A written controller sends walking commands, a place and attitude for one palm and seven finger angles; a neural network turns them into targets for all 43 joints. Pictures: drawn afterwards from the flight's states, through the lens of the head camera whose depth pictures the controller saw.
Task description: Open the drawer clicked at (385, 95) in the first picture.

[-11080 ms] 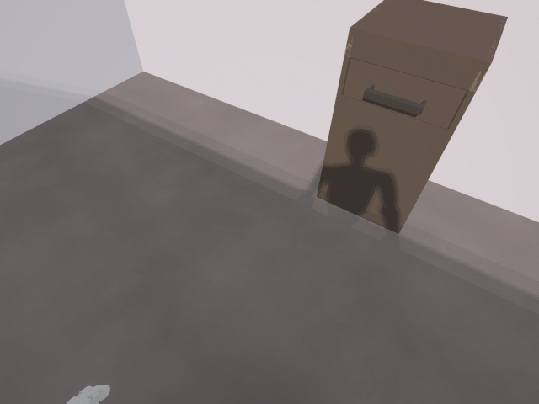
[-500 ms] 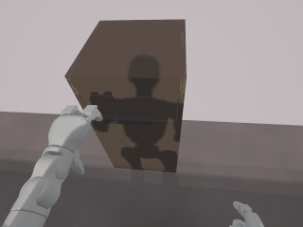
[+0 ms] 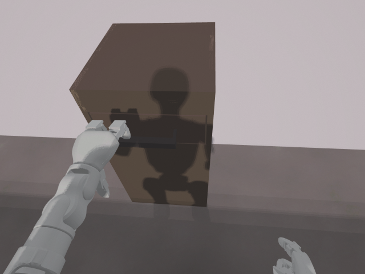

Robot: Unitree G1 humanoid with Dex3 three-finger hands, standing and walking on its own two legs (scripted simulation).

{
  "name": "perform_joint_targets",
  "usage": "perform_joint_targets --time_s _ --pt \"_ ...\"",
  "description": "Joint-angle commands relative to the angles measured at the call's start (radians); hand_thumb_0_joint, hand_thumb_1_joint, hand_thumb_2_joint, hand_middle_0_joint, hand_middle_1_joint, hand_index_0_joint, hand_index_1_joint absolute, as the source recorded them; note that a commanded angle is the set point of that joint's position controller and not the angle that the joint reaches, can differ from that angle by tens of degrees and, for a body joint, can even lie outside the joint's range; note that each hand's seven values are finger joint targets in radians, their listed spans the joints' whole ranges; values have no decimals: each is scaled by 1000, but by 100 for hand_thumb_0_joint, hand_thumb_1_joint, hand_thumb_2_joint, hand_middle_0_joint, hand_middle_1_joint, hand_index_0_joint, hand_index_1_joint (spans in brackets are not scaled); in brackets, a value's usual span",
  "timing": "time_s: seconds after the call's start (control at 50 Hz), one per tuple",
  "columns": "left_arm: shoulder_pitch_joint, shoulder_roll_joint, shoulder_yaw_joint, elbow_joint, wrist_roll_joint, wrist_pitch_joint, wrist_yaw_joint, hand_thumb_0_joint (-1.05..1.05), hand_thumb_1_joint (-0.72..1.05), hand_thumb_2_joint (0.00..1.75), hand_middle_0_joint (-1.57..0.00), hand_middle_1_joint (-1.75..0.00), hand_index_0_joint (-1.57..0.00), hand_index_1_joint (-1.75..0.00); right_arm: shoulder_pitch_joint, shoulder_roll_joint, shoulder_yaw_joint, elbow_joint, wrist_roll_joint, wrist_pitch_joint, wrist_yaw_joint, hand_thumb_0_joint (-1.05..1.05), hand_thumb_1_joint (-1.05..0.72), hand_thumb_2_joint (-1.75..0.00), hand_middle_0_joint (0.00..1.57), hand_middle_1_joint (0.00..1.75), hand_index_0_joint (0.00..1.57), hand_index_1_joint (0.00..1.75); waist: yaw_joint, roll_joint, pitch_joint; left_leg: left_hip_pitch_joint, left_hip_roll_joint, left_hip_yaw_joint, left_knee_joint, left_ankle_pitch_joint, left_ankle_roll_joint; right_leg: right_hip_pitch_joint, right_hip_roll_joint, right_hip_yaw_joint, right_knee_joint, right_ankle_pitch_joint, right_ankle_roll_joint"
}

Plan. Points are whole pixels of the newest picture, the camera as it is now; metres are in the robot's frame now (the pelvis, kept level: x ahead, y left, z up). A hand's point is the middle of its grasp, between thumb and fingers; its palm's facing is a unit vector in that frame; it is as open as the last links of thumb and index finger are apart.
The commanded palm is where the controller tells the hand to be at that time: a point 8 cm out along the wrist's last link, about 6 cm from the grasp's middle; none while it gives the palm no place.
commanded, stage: move the hooked fingers above the handle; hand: left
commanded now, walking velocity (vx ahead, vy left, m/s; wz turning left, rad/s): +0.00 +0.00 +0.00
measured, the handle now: (147, 136) +0.54 +0.20 -0.10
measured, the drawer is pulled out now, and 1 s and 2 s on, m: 0.00 0.00 0.00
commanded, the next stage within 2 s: none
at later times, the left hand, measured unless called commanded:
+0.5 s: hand (123, 147) +0.41 +0.21 +0.01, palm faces +0.00 -0.02 -1.00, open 13.8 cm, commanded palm +0.39 +0.21 +0.07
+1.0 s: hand (136, 141) +0.46 +0.20 -0.03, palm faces -0.03 +0.00 -1.00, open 13.8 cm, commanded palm +0.44 +0.20 +0.03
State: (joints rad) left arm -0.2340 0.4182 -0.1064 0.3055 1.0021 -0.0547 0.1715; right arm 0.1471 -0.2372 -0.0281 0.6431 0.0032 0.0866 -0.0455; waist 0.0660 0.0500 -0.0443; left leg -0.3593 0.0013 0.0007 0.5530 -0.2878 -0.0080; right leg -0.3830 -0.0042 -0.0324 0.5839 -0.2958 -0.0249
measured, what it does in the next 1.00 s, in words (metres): stands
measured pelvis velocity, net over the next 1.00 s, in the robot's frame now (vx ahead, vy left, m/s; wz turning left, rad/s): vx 0.00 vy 0.02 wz -0.03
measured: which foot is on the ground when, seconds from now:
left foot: down 0.00-1.00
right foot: down 0.00-1.00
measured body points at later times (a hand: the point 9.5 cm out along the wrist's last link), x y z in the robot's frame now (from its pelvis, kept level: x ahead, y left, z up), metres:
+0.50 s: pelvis +0.01 +0.01 -0.01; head +0.06 -0.01 +0.43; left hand +0.40 +0.21 +0.06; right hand +0.10 -0.25 -0.15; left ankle -0.01 +0.13 -0.73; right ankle +0.00 -0.10 -0.73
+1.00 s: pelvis +0.00 +0.02 -0.03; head +0.09 +0.00 +0.41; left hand +0.45 +0.20 +0.03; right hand +0.04 -0.25 -0.17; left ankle -0.01 +0.13 -0.73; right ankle +0.00 -0.10 -0.73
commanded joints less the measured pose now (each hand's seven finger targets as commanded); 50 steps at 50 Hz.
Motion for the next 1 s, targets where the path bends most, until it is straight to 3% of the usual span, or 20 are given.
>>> perform_joint_targets --time_s 0.0,0.08,0.14,0.18,0.2,0.24,0.28,0.3,0.38,0.44,0.5,0.66,0.72,0.76,0.8,0.84,0.88,0.94,0.96,0.98 --pt "-363 171 110 -66 11 39 74 0 -50 30 -30 -120 -30 -120 -40 -111 -44 -109 8 -32 -6 0 -90 -90 20 30 20 30 -30 -67 -239 34 -54 39 -25 215 40 99 19 20 -61 230 -8" --pt "-436 188 92 -10 25 67 73 0 -50 30 -30 -120 -30 -120 -11 -123 -49 -106 8 -28 -11 0 -90 -90 20 30 20 30 -33 -76 -304 27 -53 41 -10 225 47 112 16 27 -43 251 -8" --pt "-481 156 66 -21 22 47 72 0 -50 30 -30 -120 -30 -120 17 -122 -59 -108 4 -25 -10 0 -90 -90 20 30 20 30 -45 -57 -354 52 -50 32 10 273 49 105 19 19 -19 294 -12" --pt "-473 166 86 -27 20 25 80 0 -50 30 -30 -120 -30 -120 34 -123 -67 -106 0 -23 -9 0 -90 -90 20 30 20 30 -41 -40 -389 59 -48 32 24 313 49 107 22 22 -3 331 -14" --pt "-474 174 99 -18 24 19 87 0 -50 30 -30 -120 -30 -120 43 -125 -68 -105 -2 -21 -8 0 -90 -90 20 30 20 30 -42 -47 -390 49 -47 24 28 320 46 102 25 16 5 326 -16" --pt "-495 123 64 6 29 9 108 0 -50 30 -30 -120 -30 -120 57 -122 -71 -96 0 -21 -2 0 -90 -90 20 30 20 30 -55 -46 -350 41 -41 21 34 314 45 49 28 8 13 308 -18" --pt "-488 146 94 79 43 18 134 0 -50 30 -30 -120 -30 -120 68 -128 -73 -85 2 -19 1 0 -90 -90 20 30 20 30 -57 -65 -314 9 -39 25 38 290 44 22 31 5 14 285 -18" --pt "-505 163 113 101 51 24 146 0 -50 30 -30 -120 -30 -120 76 -131 -73 -83 0 -17 2 0 -90 -90 20 30 20 30 -51 -82 -325 -11 -42 24 38 288 44 34 33 4 19 281 -20" --pt "-553 184 128 155 78 55 195 0 -50 30 -30 -120 -30 -120 94 -128 -77 -79 0 -12 4 0 -90 -90 20 30 20 30 -47 -45 -383 -22 -43 35 51 295 43 39 32 10 38 294 -23" --pt "-600 174 112 214 77 74 206 0 -50 30 -30 -120 -30 -120 111 -131 -80 -68 1 -11 3 0 -90 -90 20 30 20 30 -67 -55 -388 -30 -40 37 60 293 47 29 33 11 38 303 -19" --pt "-648 103 47 216 68 73 195 0 -50 30 -30 -120 -30 -120 127 -133 -88 -63 -1 -12 5 0 -90 -90 20 30 20 30 -94 -53 -439 3 -35 33 78 337 48 15 37 8 45 330 -18" --pt "-755 119 48 357 88 29 195 0 -50 30 -30 -120 -30 -120 177 -139 -85 -36 -5 -10 0 0 -90 -90 20 30 20 30 -128 -58 -364 -65 -34 24 106 265 52 -85 37 7 59 265 -18" --pt "-796 151 87 359 103 6 232 0 -50 30 -30 -120 -30 -120 201 -136 -91 -29 -15 -13 7 0 -90 -90 20 30 20 30 -118 -18 -445 -55 -32 20 135 310 49 -92 40 9 91 290 -22" --pt "-808 126 79 376 105 5 257 0 -50 30 -30 -120 -30 -120 206 -131 -94 -25 -21 -14 13 0 -90 -90 20 30 20 30 -125 2 -474 -58 -31 23 159 340 46 -107 41 8 110 318 -22" --pt "-796 149 111 438 113 21 280 0 -50 30 -30 -120 -30 -120 216 -132 -96 -16 -25 -13 21 0 -90 -90 20 30 20 30 -121 -10 -485 -95 -33 21 177 348 45 -116 45 4 128 322 -24" --pt "-803 113 85 481 116 48 298 0 -50 30 -30 -120 -30 -120 225 -134 -97 -13 -25 -12 28 0 -90 -90 20 30 20 30 -134 -28 -463 -121 -28 24 180 334 44 -136 47 -1 133 317 -20" --pt "-830 135 94 505 119 75 308 0 -50 30 -30 -120 -30 -120 234 -141 -98 -6 -27 -11 33 0 -90 -90 20 30 20 30 -141 -22 -481 -132 -28 31 188 326 46 -133 47 4 135 323 -18" --pt "-878 137 88 518 115 93 302 0 -50 30 -30 -120 -30 -120 252 -144 -101 0 -28 -7 32 0 -90 -90 20 30 20 30 -157 -41 -533 -131 -27 30 199 330 49 -113 46 10 139 347 -13" --pt "-879 104 60 534 110 97 293 0 -50 30 -30 -120 -30 -120 254 -142 -103 0 -27 -7 31 0 -90 -90 20 30 20 30 -168 -47 -525 -133 -28 32 203 321 51 -121 46 11 133 344 -10" --pt "-899 118 67 538 104 94 286 0 -50 30 -30 -120 -30 -120 262 -145 -101 5 -25 -8 30 0 -90 -90 20 30 20 30 -172 -51 -517 -141 -27 29 203 307 52 -128 47 12 135 332 -10"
